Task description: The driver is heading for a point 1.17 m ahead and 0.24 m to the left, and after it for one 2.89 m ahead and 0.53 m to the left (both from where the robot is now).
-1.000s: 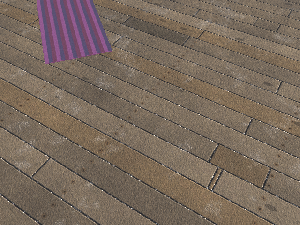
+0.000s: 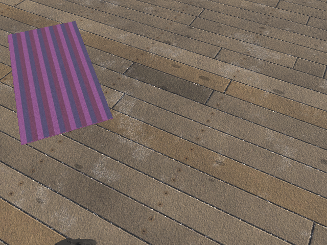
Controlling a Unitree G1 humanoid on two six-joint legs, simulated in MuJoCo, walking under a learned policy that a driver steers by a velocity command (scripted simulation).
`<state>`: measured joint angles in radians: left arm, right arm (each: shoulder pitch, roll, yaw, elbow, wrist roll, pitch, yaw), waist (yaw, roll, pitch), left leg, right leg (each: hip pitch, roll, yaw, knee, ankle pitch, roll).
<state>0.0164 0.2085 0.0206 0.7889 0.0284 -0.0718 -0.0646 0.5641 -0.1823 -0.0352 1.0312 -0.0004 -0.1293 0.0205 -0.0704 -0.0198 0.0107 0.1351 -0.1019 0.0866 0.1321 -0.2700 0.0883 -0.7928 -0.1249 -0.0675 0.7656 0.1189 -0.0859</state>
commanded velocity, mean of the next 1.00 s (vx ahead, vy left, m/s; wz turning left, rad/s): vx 1.00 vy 0.00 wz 0.21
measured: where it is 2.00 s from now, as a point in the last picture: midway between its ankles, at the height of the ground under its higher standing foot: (132, 83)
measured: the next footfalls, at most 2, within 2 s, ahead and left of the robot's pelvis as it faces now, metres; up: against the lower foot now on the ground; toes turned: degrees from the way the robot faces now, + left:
right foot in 0.14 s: +0.35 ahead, -0.09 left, +0.00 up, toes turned -4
left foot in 0.60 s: +0.81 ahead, +0.10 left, +0.00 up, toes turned +3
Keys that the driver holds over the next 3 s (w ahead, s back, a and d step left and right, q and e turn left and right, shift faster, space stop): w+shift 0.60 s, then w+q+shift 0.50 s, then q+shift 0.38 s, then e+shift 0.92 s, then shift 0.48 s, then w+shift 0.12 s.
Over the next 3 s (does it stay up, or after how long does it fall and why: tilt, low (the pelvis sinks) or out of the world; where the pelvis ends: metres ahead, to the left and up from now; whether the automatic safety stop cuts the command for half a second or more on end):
stays up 1.52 0.11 0.01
